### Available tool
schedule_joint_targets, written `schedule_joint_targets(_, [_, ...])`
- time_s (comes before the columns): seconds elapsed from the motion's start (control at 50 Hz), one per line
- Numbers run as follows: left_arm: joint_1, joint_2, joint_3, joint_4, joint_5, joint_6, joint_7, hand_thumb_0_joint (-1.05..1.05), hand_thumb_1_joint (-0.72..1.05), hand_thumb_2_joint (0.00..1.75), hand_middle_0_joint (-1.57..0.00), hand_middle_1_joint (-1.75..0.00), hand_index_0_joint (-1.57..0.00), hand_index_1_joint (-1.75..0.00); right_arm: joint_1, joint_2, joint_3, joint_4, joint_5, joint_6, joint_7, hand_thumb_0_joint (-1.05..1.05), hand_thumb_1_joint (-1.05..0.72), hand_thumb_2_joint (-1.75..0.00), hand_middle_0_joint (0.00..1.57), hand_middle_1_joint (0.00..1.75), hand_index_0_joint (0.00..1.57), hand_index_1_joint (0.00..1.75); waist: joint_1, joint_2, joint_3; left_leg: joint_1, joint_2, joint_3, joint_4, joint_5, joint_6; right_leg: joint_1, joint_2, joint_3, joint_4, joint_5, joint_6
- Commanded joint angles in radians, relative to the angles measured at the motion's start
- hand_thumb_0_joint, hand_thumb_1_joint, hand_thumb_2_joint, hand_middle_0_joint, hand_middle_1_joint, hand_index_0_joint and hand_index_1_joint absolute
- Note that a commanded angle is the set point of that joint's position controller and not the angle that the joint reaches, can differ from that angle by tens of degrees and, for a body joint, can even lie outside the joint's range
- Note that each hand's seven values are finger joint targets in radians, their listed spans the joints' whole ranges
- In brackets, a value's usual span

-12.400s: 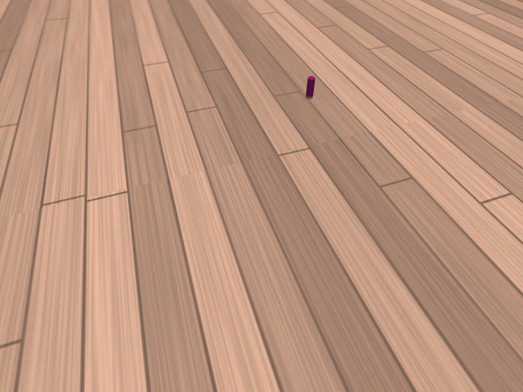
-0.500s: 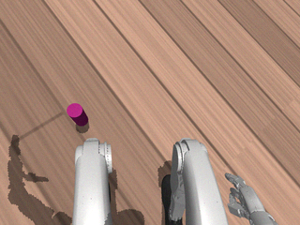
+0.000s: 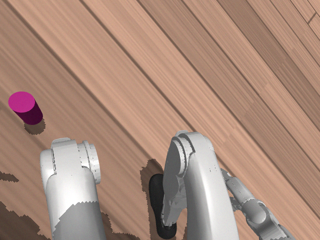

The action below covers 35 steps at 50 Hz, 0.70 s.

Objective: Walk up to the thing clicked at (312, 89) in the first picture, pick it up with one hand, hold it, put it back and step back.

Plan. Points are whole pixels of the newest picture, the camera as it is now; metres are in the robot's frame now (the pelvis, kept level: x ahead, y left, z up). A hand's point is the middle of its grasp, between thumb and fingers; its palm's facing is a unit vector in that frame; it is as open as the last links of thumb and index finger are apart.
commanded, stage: close in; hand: left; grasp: from the side
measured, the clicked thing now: (27, 109) +0.43 +0.28 -0.23
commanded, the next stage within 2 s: rest palm in 0.60 s
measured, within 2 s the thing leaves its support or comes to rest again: leaves its support in 1.80 s
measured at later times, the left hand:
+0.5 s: hand (11, 122) +0.38 +0.30 -0.18, palm faces +0.21 -0.98 +0.00, open 17.4 cm
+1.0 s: hand (28, 116) +0.40 +0.27 -0.20, palm faces +0.27 -0.96 -0.02, open 13.9 cm
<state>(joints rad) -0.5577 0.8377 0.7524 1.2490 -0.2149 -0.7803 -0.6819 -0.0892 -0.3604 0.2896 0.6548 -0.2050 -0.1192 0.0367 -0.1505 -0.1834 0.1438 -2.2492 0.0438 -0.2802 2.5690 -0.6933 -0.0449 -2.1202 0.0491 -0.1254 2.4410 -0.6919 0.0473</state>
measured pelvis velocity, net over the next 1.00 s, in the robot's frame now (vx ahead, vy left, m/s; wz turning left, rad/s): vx -0.01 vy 0.02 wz -0.09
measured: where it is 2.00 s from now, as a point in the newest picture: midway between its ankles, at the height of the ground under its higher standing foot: (123, 227)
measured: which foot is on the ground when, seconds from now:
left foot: down 0.00-1.00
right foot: down 0.00-1.00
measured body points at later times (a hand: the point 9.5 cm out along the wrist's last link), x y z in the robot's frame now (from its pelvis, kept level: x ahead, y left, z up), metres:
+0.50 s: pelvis -0.01 +0.01 -0.02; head +0.19 +0.19 +0.33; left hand +0.36 +0.35 -0.17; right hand +0.18 -0.24 -0.05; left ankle +0.08 +0.14 -0.26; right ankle +0.11 -0.13 -0.26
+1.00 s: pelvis -0.01 +0.02 -0.02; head +0.21 +0.20 +0.32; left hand +0.38 +0.32 -0.20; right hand +0.15 -0.23 -0.05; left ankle +0.08 +0.14 -0.26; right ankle +0.11 -0.13 -0.26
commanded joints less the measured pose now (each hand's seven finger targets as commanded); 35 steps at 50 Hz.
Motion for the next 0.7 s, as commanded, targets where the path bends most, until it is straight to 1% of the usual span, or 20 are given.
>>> schedule_joint_targets(0.0, [-0.123,0.245,-0.022,-0.137,-0.024,-0.122,0.037,0.00,-0.56,0.08,-0.06,-0.13,-0.05,-0.14,0.024,-0.322,-0.086,-0.061,-0.022,0.001,-0.007,0.00,-0.92,-0.90,0.20,0.30,0.20,0.30,-0.022,0.509,-0.653,0.535,0.034,0.111,-0.298,0.182,0.016,0.231,0.018,-0.129,-0.181,0.190,-0.077])
schedule_joint_targets(0.04, [-0.114,0.216,-0.053,-0.094,-0.020,-0.146,0.062,0.00,-0.56,0.08,-0.06,-0.13,-0.05,-0.14,0.006,-0.328,-0.069,-0.063,-0.031,0.009,-0.004,0.00,-0.92,-0.90,0.20,0.30,0.20,0.30,-0.042,0.481,-0.614,0.506,0.035,0.102,-0.278,0.173,0.019,0.231,0.021,-0.138,-0.177,0.193,-0.075])
schedule_joint_targets(0.06, [-0.140,0.170,-0.092,-0.076,-0.024,-0.164,0.075,0.00,-0.56,0.08,-0.06,-0.13,-0.05,-0.13,-0.021,-0.329,-0.056,-0.079,-0.034,0.011,0.000,0.00,-0.92,-0.90,0.20,0.30,0.20,0.30,-0.063,0.452,-0.583,0.481,0.033,0.094,-0.272,0.161,0.020,0.226,0.021,-0.145,-0.175,0.190,-0.073])
schedule_joint_targets(0.08, [-0.137,0.188,-0.075,-0.071,-0.025,-0.182,0.094,0.00,-0.61,0.04,-0.06,-0.11,-0.06,-0.11,-0.030,-0.330,-0.050,-0.079,-0.040,0.012,0.002,0.00,-0.92,-0.90,0.20,0.30,0.20,0.30,-0.058,0.440,-0.571,0.474,0.036,0.092,-0.259,0.154,0.022,0.231,0.025,-0.146,-0.177,0.189,-0.071])
schedule_joint_targets(0.14, [-0.135,0.235,-0.056,-0.030,-0.017,-0.242,0.150,0.00,-0.61,0.03,-0.06,-0.11,-0.07,-0.10,-0.054,-0.346,-0.017,-0.085,-0.060,0.025,0.012,0.00,-0.92,-0.90,0.20,0.30,0.20,0.30,-0.069,0.425,-0.540,0.437,0.035,0.082,-0.234,0.125,0.025,0.264,0.032,-0.158,-0.172,0.178,-0.066])
schedule_joint_targets(0.16, [-0.153,0.202,-0.077,-0.019,-0.017,-0.260,0.169,0.00,-0.61,0.03,-0.06,-0.11,-0.07,-0.10,-0.068,-0.341,-0.003,-0.094,-0.065,0.026,0.018,0.00,-0.92,-0.90,0.20,0.30,0.20,0.30,-0.077,0.418,-0.518,0.422,0.034,0.081,-0.232,0.108,0.024,0.271,0.033,-0.163,-0.176,0.171,-0.064])
schedule_joint_targets(0.18, [-0.146,0.219,-0.065,-0.001,-0.012,-0.276,0.191,0.00,-0.59,0.04,-0.06,-0.11,-0.06,-0.10,-0.068,-0.345,0.003,-0.091,-0.072,0.028,0.022,0.00,-0.92,-0.90,0.20,0.30,0.20,0.30,-0.075,0.415,-0.506,0.412,0.035,0.077,-0.229,0.092,0.026,0.275,0.036,-0.167,-0.176,0.162,-0.064])
schedule_joint_targets(0.2, [-0.155,0.198,-0.074,0.000,-0.011,-0.291,0.211,0.00,-0.60,0.04,-0.06,-0.11,-0.06,-0.11,-0.078,-0.343,0.009,-0.104,-0.075,0.029,0.025,0.00,-0.92,-0.90,0.20,0.30,0.20,0.30,-0.078,0.396,-0.506,0.410,0.035,0.076,-0.225,0.079,0.025,0.275,0.039,-0.173,-0.182,0.154,-0.062])
schedule_joint_targets(0.24, [-0.132,0.237,-0.051,0.013,0.007,-0.318,0.251,0.00,-0.56,0.04,-0.06,-0.10,-0.06,-0.09,-0.079,-0.358,0.014,-0.097,-0.088,0.035,0.030,0.00,-0.92,-0.90,0.20,0.30,0.20,0.30,-0.068,0.441,-0.491,0.428,0.037,0.074,-0.228,0.082,0.019,0.275,0.041,-0.180,-0.170,0.158,-0.064])
schedule_joint_targets(0.26, [-0.149,0.238,-0.063,0.002,0.017,-0.330,0.268,0.00,-0.55,0.04,-0.06,-0.10,-0.06,-0.09,-0.086,-0.361,0.021,-0.099,-0.094,0.038,0.032,0.00,-0.92,-0.90,0.20,0.30,0.20,0.30,-0.078,0.466,-0.474,0.431,0.037,0.068,-0.238,0.075,0.015,0.270,0.040,-0.187,-0.165,0.155,-0.064])
schedule_joint_targets(0.28, [-0.151,0.193,-0.091,0.016,0.021,-0.337,0.282,0.00,-0.54,0.04,-0.06,-0.09,-0.06,-0.09,-0.094,-0.359,0.026,-0.108,-0.099,0.041,0.036,0.00,-0.92,-0.90,0.20,0.30,0.20,0.30,-0.090,0.460,-0.470,0.433,0.037,0.066,-0.235,0.067,0.013,0.268,0.040,-0.191,-0.166,0.153,-0.063])
schedule_joint_targets(0.3, [-0.144,0.220,-0.072,0.021,0.029,-0.343,0.299,0.00,-0.52,0.05,-0.06,-0.09,-0.06,-0.08,-0.085,-0.366,0.024,-0.097,-0.107,0.044,0.038,0.00,-0.92,-0.90,0.20,0.30,0.20,0.30,-0.090,0.471,-0.458,0.424,0.037,0.062,-0.236,0.055,0.014,0.267,0.042,-0.195,-0.164,0.153,-0.063])
schedule_joint_targets(0.4, [-0.144,0.139,-0.163,0.028,0.050,-0.365,0.366,0.00,-0.50,0.06,-0.05,-0.09,-0.05,-0.08,-0.092,-0.368,0.031,-0.101,-0.134,0.061,0.053,0.00,-0.93,-0.90,0.20,0.30,0.20,0.30,-0.121,0.473,-0.416,0.422,0.036,0.044,-0.238,0.049,0.008,0.248,0.044,-0.208,-0.160,0.162,-0.060])
schedule_joint_targets(0.42, [-0.132,0.121,-0.174,0.042,0.051,-0.367,0.380,0.00,-0.50,0.06,-0.04,-0.08,-0.04,-0.08,-0.091,-0.371,0.030,-0.097,-0.138,0.064,0.057,0.00,-0.92,-0.90,0.20,0.30,0.20,0.30,-0.130,0.462,-0.407,0.421,0.035,0.040,-0.233,0.052,0.008,0.244,0.046,-0.213,-0.155,0.169,-0.059])
schedule_joint_targets(0.44, [-0.156,0.096,-0.208,0.029,0.049,-0.375,0.387,0.00,-0.49,0.07,-0.04,-0.08,-0.04,-0.07,-0.093,-0.375,0.033,-0.099,-0.140,0.064,0.061,0.00,-0.92,-0.90,0.20,0.30,0.20,0.30,-0.149,0.454,-0.401,0.421,0.032,0.032,-0.232,0.052,0.008,0.241,0.045,-0.217,-0.156,0.172,-0.056])
schedule_joint_targets(0.52, [-0.151,0.089,-0.233,0.044,0.056,-0.391,0.437,0.00,-0.45,0.08,-0.04,-0.08,-0.04,-0.07,-0.090,-0.378,0.042,-0.102,-0.145,0.074,0.070,0.00,-0.91,-0.90,0.20,0.30,0.20,0.30,-0.149,0.438,-0.388,0.428,0.032,0.014,-0.233,0.065,0.005,0.243,0.051,-0.227,-0.151,0.181,-0.054])
schedule_joint_targets(0.54, [-0.172,0.083,-0.237,0.049,0.059,-0.398,0.448,0.00,-0.45,0.08,-0.04,-0.08,-0.04,-0.07,-0.095,-0.376,0.050,-0.104,-0.147,0.080,0.073,0.00,-0.91,-0.90,0.20,0.30,0.20,0.30,-0.164,0.431,-0.376,0.426,0.033,0.003,-0.236,0.059,0.004,0.243,0.049,-0.232,-0.148,0.177,-0.050])
schedule_joint_targets(0.6, [-0.167,0.111,-0.213,0.064,0.069,-0.416,0.488,0.00,-0.43,0.11,-0.04,-0.08,-0.04,-0.08,-0.097,-0.382,0.059,-0.108,-0.156,0.093,0.078,0.00,-0.91,-0.90,0.20,0.30,0.20,0.30,-0.151,0.446,-0.367,0.434,0.036,-0.009,-0.240,0.053,-0.001,0.247,0.052,-0.233,-0.142,0.171,-0.050])
schedule_joint_targets(0.64, [-0.178,0.121,-0.212,0.073,0.082,-0.433,0.513,0.00,-0.39,0.12,-0.04,-0.09,-0.04,-0.08,-0.107,-0.385,0.065,-0.115,-0.162,0.101,0.082,0.00,-0.90,-0.90,0.20,0.30,0.20,0.30,-0.160,0.448,-0.331,0.409,0.037,-0.017,-0.245,0.020,0.000,0.233,0.051,-0.241,-0.140,0.146,-0.051])
schedule_joint_targets(0.68, [-0.162,0.127,-0.206,0.094,0.096,-0.440,0.540,0.00,-0.35,0.14,-0.05,-0.09,-0.04,-0.08,-0.103,-0.375,0.077,-0.118,-0.172,0.107,0.085,0.00,-0.90,-0.90,0.20,0.30,0.20,0.30,-0.155,0.438,-0.340,0.413,0.037,-0.012,-0.235,0.030,0.003,0.256,0.057,-0.236,-0.148,0.155,-0.048])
